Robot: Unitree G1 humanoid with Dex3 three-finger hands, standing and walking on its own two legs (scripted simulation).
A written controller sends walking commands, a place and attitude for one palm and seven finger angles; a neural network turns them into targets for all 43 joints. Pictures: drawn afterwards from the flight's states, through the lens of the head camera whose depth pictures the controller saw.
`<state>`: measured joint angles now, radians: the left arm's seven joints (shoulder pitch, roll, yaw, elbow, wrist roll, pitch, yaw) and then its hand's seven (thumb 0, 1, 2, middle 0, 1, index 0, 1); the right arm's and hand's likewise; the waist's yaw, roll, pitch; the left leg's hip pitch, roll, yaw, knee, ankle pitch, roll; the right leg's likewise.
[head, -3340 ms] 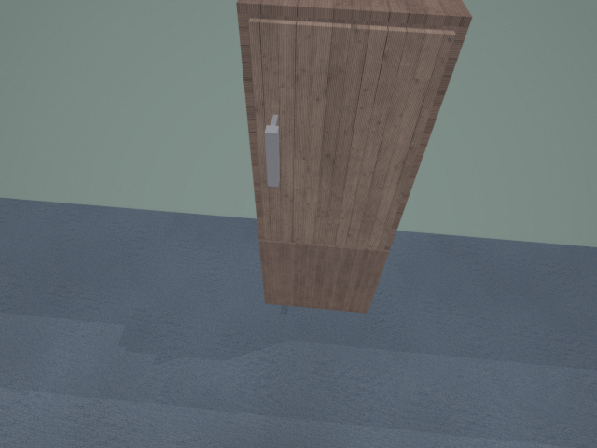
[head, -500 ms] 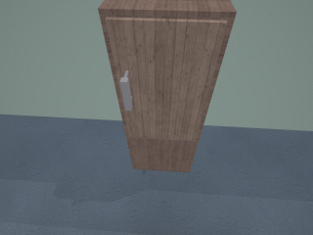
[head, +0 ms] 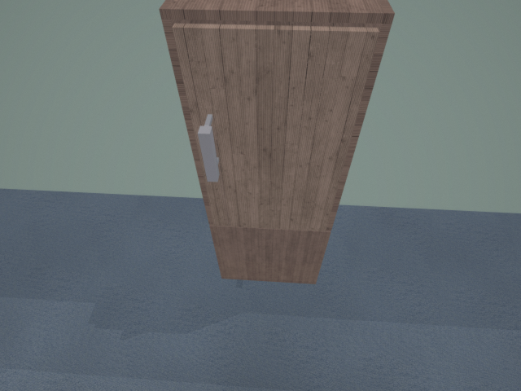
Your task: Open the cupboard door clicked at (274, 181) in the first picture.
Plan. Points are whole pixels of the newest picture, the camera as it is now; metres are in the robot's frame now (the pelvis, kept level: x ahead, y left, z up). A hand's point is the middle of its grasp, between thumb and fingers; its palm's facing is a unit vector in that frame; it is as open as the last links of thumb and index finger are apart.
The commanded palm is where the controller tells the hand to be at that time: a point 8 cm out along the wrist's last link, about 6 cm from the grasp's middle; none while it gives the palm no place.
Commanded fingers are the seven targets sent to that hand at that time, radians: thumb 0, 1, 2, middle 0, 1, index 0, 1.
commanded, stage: come to a stop and stand still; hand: left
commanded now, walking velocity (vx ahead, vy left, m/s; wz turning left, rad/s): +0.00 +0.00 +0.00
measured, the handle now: (211, 148) +0.59 +0.14 +0.01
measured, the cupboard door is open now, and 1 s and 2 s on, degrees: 0 0 0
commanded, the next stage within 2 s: look again from close up in 0.92 s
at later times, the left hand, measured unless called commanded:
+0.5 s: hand out of the picture +0.01 +0.19 -0.17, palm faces +0.00 -0.97 -0.22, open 7.4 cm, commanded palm none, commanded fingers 0.00 0.90 0.90 -0.20 -0.30 -0.20 -0.30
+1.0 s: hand out of the picture +0.05 +0.18 -0.17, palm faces +0.01 -0.97 -0.22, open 7.4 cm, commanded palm none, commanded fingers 0.00 0.90 0.90 -0.20 -0.30 -0.20 -0.30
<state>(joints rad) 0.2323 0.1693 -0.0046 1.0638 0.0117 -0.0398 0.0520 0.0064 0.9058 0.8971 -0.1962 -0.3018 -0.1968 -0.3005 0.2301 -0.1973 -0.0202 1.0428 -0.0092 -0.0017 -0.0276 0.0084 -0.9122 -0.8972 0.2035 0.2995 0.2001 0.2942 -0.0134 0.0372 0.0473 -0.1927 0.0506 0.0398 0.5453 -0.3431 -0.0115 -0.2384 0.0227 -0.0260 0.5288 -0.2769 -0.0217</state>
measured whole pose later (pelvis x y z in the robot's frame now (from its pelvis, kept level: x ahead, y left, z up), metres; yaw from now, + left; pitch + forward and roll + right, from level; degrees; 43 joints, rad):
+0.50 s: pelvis +0.00 +0.01 +0.00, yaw -1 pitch -1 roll +1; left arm 0.28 0.17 -0.01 1.09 0.01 -0.01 0.03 0.01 0.91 0.90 -0.20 -0.30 -0.20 -0.30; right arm 0.31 -0.16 0.01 1.09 -0.02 -0.02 -0.03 0.01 -0.92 -0.90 0.20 0.30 0.20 0.29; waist 0.00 0.01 0.03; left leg -0.15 0.00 0.07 0.48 -0.31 0.01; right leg -0.24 -0.02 0.01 0.53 -0.28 0.00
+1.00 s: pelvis +0.01 +0.00 +0.00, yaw +0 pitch -1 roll +1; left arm 0.22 0.18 0.00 1.09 0.01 -0.02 0.03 0.01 0.91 0.90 -0.20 -0.30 -0.20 -0.30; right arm 0.24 -0.17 0.00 1.11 -0.02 -0.02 -0.03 0.01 -0.91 -0.90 0.20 0.30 0.20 0.29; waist 0.00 0.00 0.04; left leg -0.13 0.03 0.06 0.47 -0.32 -0.02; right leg -0.21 0.00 -0.01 0.53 -0.30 -0.02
